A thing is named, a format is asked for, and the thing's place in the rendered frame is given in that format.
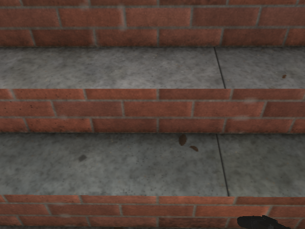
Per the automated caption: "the robot right hand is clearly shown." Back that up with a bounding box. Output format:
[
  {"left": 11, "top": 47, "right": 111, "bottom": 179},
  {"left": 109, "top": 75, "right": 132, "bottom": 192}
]
[{"left": 237, "top": 215, "right": 291, "bottom": 229}]

